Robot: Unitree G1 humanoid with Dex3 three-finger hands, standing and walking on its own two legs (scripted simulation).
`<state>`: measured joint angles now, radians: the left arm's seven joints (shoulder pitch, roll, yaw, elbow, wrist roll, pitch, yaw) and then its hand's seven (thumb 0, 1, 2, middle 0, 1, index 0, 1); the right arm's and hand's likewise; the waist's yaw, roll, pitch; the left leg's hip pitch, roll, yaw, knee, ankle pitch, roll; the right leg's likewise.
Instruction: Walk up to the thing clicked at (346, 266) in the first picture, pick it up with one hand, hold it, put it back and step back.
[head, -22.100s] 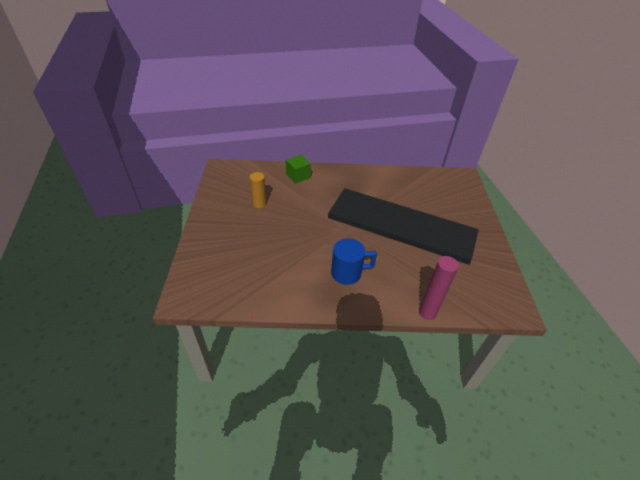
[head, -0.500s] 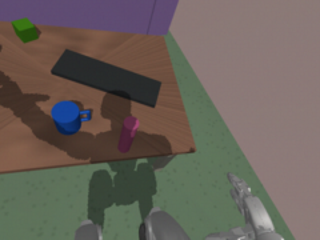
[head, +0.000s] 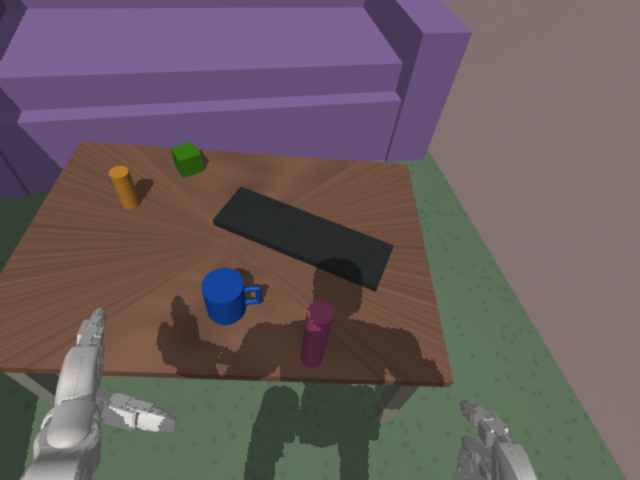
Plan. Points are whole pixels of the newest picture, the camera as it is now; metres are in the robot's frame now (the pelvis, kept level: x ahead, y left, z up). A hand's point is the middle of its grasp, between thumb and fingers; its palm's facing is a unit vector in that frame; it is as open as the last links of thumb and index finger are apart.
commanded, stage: home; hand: left
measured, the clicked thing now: (233, 296) +0.52 +0.14 -0.26
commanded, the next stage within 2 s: none
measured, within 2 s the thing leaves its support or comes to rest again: neither
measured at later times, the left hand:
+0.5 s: hand out of the picture +0.16 +0.16 -0.05, palm faces +0.13 -0.96 -0.25, open 17.3 cm
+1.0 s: hand out of the picture +0.16 +0.17 -0.05, palm faces +0.13 -0.96 -0.24, open 17.3 cm
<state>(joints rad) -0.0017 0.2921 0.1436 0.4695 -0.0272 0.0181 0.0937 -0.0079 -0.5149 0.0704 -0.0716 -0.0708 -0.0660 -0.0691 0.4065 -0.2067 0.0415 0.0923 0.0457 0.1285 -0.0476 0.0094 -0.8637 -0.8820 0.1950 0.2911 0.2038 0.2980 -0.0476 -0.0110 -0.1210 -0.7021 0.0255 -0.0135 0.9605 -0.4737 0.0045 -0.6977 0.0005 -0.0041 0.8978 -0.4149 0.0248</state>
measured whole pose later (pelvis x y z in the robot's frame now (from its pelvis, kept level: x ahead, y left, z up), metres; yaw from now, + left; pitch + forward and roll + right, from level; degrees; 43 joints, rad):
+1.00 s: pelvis -0.01 -0.01 +0.00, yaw +1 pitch +9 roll +0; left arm 0.46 0.22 -0.02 0.07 -0.03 0.04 0.11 -0.01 -0.52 0.07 -0.06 -0.07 -0.06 -0.06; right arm 0.47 -0.19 0.01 0.05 0.04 0.09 -0.10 0.01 -0.90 -0.90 0.20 0.30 0.21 0.30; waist 0.01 0.00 -0.12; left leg -0.66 0.00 0.00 0.97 -0.47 0.00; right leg -0.68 -0.02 0.01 0.96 -0.44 0.02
